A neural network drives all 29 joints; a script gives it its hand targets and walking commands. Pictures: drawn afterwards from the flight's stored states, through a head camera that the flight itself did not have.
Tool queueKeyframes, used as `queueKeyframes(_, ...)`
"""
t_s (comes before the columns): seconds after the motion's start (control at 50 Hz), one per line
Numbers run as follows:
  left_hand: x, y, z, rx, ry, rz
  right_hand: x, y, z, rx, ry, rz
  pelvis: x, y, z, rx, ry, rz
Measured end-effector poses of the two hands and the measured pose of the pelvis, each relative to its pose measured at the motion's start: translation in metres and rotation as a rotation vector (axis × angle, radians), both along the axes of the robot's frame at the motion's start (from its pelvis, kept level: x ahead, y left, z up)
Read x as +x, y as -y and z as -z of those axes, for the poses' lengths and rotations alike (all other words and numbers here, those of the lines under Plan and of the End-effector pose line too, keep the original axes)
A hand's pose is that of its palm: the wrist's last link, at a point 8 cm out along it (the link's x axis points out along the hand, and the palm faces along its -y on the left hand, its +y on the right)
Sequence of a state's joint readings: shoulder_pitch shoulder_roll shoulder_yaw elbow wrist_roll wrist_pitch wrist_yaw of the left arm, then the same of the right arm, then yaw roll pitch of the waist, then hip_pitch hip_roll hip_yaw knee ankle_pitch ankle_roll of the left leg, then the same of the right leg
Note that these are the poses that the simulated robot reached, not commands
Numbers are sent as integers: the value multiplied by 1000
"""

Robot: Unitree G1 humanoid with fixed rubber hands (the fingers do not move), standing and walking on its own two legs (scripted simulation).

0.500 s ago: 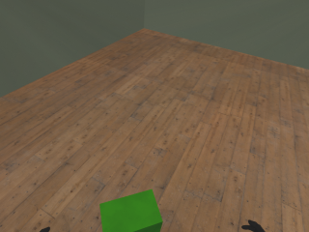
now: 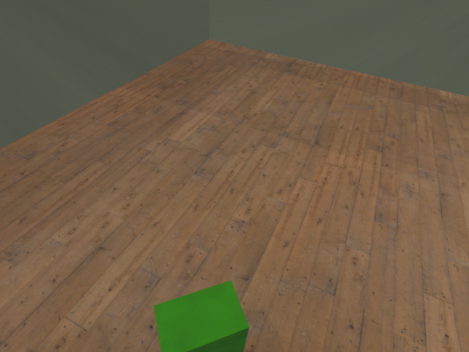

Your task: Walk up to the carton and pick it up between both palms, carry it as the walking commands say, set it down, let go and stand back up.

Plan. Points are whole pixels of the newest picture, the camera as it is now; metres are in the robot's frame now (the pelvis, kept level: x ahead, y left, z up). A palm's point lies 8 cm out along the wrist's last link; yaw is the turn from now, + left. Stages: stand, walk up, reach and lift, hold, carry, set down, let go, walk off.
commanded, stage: stand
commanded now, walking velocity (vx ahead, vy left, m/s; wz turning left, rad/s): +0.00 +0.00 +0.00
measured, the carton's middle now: (201, 329) +0.40 +0.07 -0.65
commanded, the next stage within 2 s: none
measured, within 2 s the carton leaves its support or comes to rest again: neither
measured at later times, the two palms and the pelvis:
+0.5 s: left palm out of the picture +0.02 +0.30 -0.12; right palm out of the picture +0.03 -0.30 -0.10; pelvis -0.02 +0.00 +0.00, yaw +0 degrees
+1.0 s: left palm out of the picture +0.02 +0.30 -0.12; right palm out of the picture +0.04 -0.30 -0.10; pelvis -0.03 +0.00 +0.00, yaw +1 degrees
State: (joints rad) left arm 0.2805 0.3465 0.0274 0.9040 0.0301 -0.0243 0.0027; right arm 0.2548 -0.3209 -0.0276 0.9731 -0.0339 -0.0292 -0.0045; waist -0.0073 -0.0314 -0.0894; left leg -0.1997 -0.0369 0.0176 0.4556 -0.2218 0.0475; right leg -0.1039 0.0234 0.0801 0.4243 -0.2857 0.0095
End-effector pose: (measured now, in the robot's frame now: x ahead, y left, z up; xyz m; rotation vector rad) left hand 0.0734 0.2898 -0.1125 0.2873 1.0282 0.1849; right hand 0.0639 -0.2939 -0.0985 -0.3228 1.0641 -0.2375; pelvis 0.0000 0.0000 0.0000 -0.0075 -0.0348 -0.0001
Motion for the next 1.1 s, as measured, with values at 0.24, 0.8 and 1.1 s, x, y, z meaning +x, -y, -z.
queueKeyframes(0.24,-30,-8,4,10,-68,-19,-21,6,1,-11,-52,15,-13,-2,-1,-2,17,-4)
queueKeyframes(0.8,-59,-12,9,15,-149,-38,-26,9,1,-9,-95,4,-27,-1,-4,-6,28,-15)
queueKeyframes(1.1,-57,-17,6,27,-163,-46,-23,8,2,-9,-115,2,-26,-1,-4,-5,24,-20)
